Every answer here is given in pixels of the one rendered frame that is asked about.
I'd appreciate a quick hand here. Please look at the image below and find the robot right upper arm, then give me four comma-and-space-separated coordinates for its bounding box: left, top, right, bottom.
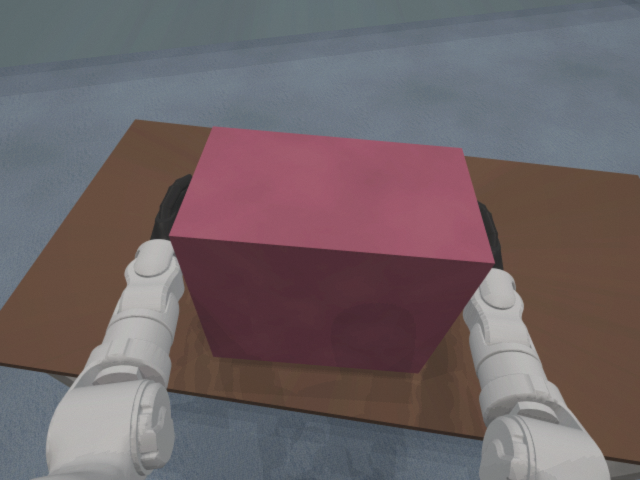
479, 414, 609, 480

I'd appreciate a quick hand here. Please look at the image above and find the robot right hand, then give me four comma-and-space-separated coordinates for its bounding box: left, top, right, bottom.
477, 200, 504, 271

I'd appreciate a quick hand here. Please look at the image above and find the carton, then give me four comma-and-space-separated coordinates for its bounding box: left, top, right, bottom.
169, 126, 495, 373

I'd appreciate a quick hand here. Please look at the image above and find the table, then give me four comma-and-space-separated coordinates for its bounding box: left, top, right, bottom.
0, 119, 640, 480

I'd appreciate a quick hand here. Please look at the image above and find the robot left upper arm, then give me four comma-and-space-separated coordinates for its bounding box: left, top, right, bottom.
30, 379, 175, 480

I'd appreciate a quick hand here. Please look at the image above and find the left robot forearm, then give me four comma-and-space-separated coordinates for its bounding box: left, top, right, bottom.
46, 239, 184, 471

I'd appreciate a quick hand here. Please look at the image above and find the right robot forearm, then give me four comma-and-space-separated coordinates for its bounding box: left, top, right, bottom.
463, 268, 611, 480

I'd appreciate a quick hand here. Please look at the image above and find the robot left hand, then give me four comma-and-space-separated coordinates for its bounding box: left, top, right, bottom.
150, 174, 192, 241

